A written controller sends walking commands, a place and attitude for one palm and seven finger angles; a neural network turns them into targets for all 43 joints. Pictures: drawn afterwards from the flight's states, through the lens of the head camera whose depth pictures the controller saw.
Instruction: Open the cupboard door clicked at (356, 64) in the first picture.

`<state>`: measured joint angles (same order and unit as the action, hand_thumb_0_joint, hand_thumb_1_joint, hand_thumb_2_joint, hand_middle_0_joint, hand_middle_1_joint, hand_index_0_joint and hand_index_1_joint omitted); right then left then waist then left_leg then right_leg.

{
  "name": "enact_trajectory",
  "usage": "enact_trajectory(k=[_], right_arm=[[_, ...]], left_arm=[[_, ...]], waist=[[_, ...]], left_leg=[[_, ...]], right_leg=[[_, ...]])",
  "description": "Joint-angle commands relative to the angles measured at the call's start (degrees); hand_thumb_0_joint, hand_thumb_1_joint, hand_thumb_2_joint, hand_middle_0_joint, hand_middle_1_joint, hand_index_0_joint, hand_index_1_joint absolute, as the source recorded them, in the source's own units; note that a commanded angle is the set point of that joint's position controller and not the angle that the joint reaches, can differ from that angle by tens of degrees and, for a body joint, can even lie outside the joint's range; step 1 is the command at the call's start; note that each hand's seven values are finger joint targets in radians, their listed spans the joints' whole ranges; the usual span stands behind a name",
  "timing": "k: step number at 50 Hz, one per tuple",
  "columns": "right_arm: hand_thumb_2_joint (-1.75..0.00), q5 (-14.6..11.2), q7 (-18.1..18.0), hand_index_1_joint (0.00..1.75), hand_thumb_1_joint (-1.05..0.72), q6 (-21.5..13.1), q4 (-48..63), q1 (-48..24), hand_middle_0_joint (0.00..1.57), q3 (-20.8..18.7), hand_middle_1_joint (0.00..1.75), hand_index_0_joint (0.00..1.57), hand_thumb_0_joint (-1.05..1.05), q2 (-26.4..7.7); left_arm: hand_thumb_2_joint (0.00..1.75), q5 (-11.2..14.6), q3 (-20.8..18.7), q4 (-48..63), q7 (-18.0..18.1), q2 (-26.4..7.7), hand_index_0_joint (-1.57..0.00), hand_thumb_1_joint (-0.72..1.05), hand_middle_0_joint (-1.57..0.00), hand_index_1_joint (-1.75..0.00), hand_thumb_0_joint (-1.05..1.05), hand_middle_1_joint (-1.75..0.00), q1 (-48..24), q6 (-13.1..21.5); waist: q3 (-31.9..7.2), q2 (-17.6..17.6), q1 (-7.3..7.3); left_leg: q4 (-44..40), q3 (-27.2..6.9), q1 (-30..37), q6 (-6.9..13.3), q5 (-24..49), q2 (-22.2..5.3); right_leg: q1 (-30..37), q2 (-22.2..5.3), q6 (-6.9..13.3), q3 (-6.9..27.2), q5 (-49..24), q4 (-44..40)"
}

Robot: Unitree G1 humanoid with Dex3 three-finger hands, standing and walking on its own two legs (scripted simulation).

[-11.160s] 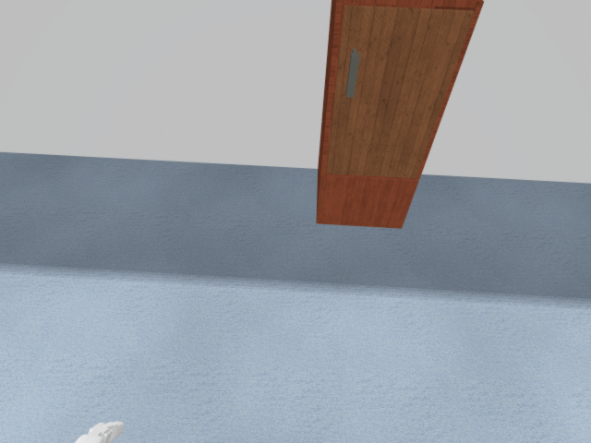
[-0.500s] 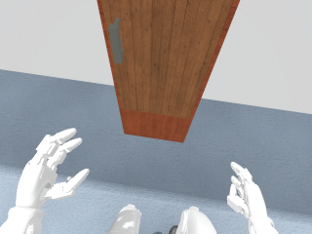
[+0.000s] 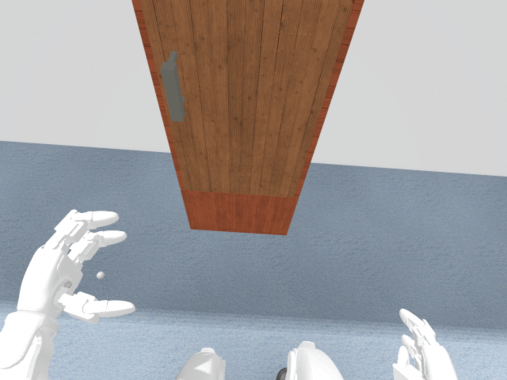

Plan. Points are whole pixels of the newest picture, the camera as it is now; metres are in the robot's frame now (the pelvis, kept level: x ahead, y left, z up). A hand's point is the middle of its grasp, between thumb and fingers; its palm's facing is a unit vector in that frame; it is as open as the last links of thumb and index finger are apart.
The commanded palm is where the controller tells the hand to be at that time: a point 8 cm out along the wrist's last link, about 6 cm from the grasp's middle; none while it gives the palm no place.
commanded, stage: raise the hand with hooked fingers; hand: left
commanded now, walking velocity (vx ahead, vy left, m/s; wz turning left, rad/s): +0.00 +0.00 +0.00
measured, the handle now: (175, 87) +0.63 +0.20 +0.06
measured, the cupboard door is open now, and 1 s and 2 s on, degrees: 0 0 0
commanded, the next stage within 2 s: move the hooked fingers beside the handle in 0.98 s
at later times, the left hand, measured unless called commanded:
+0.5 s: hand (67, 221) +0.31 +0.28 +0.07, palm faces +0.03 -1.00 -0.07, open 13.9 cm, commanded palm +0.28 +0.32 +0.08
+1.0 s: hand (81, 225) +0.31 +0.26 +0.07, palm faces +0.02 -1.00 -0.06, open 14.0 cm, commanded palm +0.28 +0.31 +0.08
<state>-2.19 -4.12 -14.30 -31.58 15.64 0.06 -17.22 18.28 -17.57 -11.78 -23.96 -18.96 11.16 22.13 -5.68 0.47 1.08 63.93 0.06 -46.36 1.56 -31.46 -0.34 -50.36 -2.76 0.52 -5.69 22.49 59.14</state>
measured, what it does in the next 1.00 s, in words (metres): stands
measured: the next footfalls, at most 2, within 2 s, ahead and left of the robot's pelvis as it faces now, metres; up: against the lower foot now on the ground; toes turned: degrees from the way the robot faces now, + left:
none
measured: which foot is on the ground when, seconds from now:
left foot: down 0.00-1.00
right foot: down 0.00-1.00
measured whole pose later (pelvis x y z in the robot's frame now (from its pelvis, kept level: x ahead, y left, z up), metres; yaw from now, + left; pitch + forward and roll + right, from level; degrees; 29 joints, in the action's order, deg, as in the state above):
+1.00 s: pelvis +0.02 -0.01 +0.02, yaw +0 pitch +13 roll -2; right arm -1.6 -3.1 -10.6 -31.0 15.6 2.4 -15.9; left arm 20.2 -25.0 -25.5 -29.4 -23.2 -1.1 20.4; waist -5.1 -0.6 1.1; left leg 56.4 -0.1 -39.9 0.7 -29.4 -1.1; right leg -44.2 -1.6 1.1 -5.8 20.9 52.2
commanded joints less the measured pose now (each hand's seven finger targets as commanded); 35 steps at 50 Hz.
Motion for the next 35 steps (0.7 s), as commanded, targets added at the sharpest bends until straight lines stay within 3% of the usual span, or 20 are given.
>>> enact_trajectory(k=[1, 4, 5, 7, 9, 12, 14, 17, 23, 27, 30, 35], right_arm=[[-0.90, 0.0, -0.2, 0.30, -0.90, -3.1, 9.1, -1.1, 0.20, -2.3, 0.30, 0.20, 0.00, -6.4], [-0.90, 0.2, 0.5, 0.30, -0.90, -2.4, 8.9, -0.7, 0.20, -2.1, 0.30, 0.20, 0.00, -6.4], [-0.90, 0.3, 0.7, 0.30, -0.90, -2.1, 8.9, -0.8, 0.20, -2.0, 0.30, 0.20, 0.00, -6.5], [-0.90, 0.3, 0.8, 0.30, -0.90, -1.6, 9.2, -0.2, 0.20, -1.9, 0.30, 0.20, 0.00, -6.9], [-0.90, 0.1, 0.8, 0.30, -0.90, -1.2, 9.2, 0.0, 0.20, -1.9, 0.30, 0.20, 0.00, -7.4], [-0.90, 0.2, 0.4, 0.30, -0.90, -0.9, 9.4, -0.1, 0.20, -1.7, 0.30, 0.20, 0.00, -7.6], [-0.90, 0.3, 0.2, 0.30, -0.90, -0.8, 9.2, 0.1, 0.20, -1.7, 0.30, 0.20, 0.00, -7.3], [-0.90, 0.8, 0.2, 0.30, -0.90, -0.8, 8.5, 0.1, 0.20, -1.3, 0.30, 0.20, 0.00, -7.2], [-0.90, 0.5, 0.3, 0.30, -0.90, -0.1, 7.4, 0.7, 0.20, -1.3, 0.30, 0.20, 0.00, -7.5], [-0.90, 0.4, 0.5, 0.30, -0.90, 0.2, 8.2, 0.9, 0.20, -1.5, 0.30, 0.20, 0.00, -7.6], [-0.90, 0.4, 1.0, 0.30, -0.90, 0.4, 8.6, 1.2, 0.20, -1.9, 0.30, 0.20, 0.00, -7.7], [-0.90, 0.6, 1.2, 0.30, -0.90, 0.8, 8.3, 1.3, 0.20, -1.9, 0.30, 0.20, 0.00, -7.2]], left_arm=[[0.33, 3.0, -9.1, 14.4, 1.4, -13.0, -0.29, -0.43, -0.29, -1.15, 0.00, -1.15, -6.8, 3.3], [0.30, 2.9, -8.4, 11.2, 2.1, -11.6, -0.30, -0.50, -0.30, -1.20, 0.00, -1.20, -7.1, 2.1], [0.30, 2.5, -7.7, 10.0, 2.1, -11.1, -0.30, -0.50, -0.30, -1.20, 0.00, -1.20, -7.5, 1.5], [0.30, 2.2, -6.5, 7.6, 1.0, -10.6, -0.30, -0.50, -0.30, -1.20, 0.00, -1.20, -9.2, 0.3], [0.30, 1.4, -6.4, 6.1, -0.5, -11.8, -0.30, -0.50, -0.30, -1.20, 0.00, -1.20, -11.2, -0.9], [0.30, 1.9, -8.0, 5.3, -2.2, -14.1, -0.30, -0.50, -0.30, -1.20, 0.00, -1.20, -16.0, -1.7], [0.30, 2.4, -10.1, 6.0, -2.8, -16.1, -0.30, -0.50, -0.30, -1.20, 0.00, -1.20, -17.8, -1.0], [0.30, 3.3, -12.6, 5.9, -3.1, -18.6, -0.30, -0.50, -0.30, -1.20, 0.00, -1.20, -19.9, 0.4], [0.30, 3.2, -12.9, -0.4, -5.0, -19.3, -0.30, -0.50, -0.30, -1.20, 0.00, -1.20, -21.8, -0.6], [0.30, 4.0, -11.6, -2.9, -6.8, -17.3, -0.30, -0.50, -0.30, -1.20, 0.00, -1.20, -19.0, -2.4], [0.30, 4.2, -13.2, -1.1, -6.5, -19.0, -0.30, -0.50, -0.30, -1.20, 0.00, -1.20, -18.8, -1.6], [0.30, 4.0, -14.0, -1.2, -4.4, -18.9, -0.30, -0.50, -0.30, -1.20, 0.00, -1.20, -19.8, 1.1]], waist=[[-14.9, -8.4, -1.94], [-12.8, -7.4, -1.21], [-11.7, -8.5, -1.02], [-11.0, -6.0, -0.13], [-12.0, -5.6, 0.17], [-12.8, -5.8, 0.13], [-15.9, -5.3, -0.33], [-17.5, -7.2, -0.96], [-16.7, -7.8, -0.65], [-16.9, -5.4, -1.00], [-18.3, -3.9, -1.23], [-16.0, -5.3, -0.86]], left_leg=[[-14.8, -3.2, 7.2, -1.6, 18.6, 0.7], [-15.1, -3.5, 8.0, -2.4, 21.4, 0.4], [-15.2, -3.4, 7.7, -2.4, 21.2, 0.4], [-15.0, -3.5, 7.2, -2.3, 21.6, 0.4], [-15.1, -3.3, 7.6, -2.3, 21.6, 0.2], [-15.1, -3.6, 8.2, -2.4, 22.8, 0.4], [-15.1, -3.6, 10.0, -2.5, 25.3, 0.3], [-14.5, -3.6, 10.9, -2.8, 28.9, 0.3], [-15.4, -3.3, 11.3, -2.8, 29.8, 0.0], [-15.8, -2.8, 10.5, -2.0, 29.8, 0.3], [-16.0, -2.5, 10.2, -1.9, 29.8, 0.3], [-16.1, -1.8, 8.9, -1.7, 26.5, 0.5]], right_leg=[[17.0, 2.9, 1.4, 1.9, -5.0, -8.0], [16.0, 3.4, 1.4, 0.8, -7.4, -7.7], [15.3, 3.4, 1.4, 0.9, -7.3, -8.0], [15.4, 3.7, 1.4, 0.8, -8.3, -8.1], [15.7, 3.5, 1.1, 0.9, -8.7, -8.5], [16.5, 3.8, 1.5, 1.0, -9.8, -8.5], [18.3, 3.7, 1.4, 1.2, -11.5, -8.6], [19.4, 3.9, 1.7, 1.5, -14.0, -8.1], [19.5, 3.6, 1.5, 1.5, -14.2, -9.1], [21.5, 3.5, 1.4, 1.8, -15.7, -10.2], [22.7, 3.4, 1.1, 2.1, -16.4, -10.3], [22.0, 3.4, 1.3, 2.6, -14.8, -10.5]])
